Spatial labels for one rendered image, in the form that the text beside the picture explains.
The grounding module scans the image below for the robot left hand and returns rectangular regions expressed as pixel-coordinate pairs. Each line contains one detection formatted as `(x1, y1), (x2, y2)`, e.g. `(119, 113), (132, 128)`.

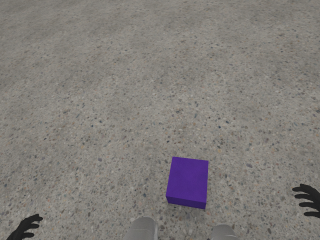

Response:
(6, 214), (43, 240)

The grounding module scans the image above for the carton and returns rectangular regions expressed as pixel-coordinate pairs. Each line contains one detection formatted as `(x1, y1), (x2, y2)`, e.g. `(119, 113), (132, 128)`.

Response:
(165, 156), (209, 210)

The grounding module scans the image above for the right robot thigh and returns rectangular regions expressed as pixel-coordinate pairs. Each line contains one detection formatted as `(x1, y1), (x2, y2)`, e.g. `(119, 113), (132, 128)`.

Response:
(210, 224), (240, 240)

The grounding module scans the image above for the left robot thigh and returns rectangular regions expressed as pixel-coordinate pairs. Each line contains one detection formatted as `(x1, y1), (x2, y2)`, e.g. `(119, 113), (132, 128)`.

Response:
(123, 217), (159, 240)

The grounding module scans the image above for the robot right hand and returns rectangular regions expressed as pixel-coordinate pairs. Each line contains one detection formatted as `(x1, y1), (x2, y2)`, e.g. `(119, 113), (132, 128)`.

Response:
(292, 183), (320, 218)

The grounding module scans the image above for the robot thigh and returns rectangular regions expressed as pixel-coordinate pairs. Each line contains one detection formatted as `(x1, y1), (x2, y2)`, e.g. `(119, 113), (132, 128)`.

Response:
(210, 224), (240, 240)
(123, 217), (159, 240)

